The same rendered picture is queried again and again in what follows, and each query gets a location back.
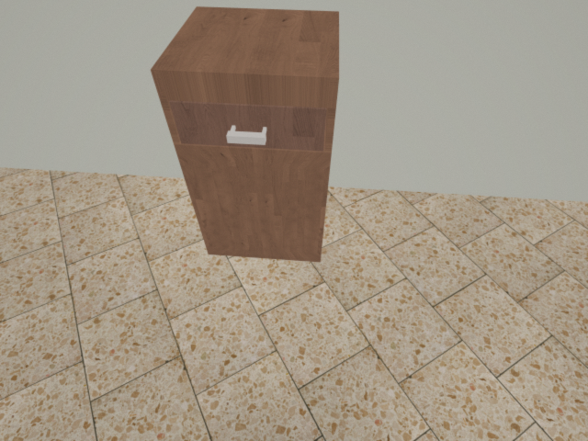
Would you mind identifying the drawer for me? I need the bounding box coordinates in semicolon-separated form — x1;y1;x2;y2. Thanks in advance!
169;100;327;152

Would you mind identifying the handle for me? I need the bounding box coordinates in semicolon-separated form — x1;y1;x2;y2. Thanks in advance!
226;125;266;145

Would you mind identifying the cabinet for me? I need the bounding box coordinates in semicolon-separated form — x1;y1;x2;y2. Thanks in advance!
151;6;339;262

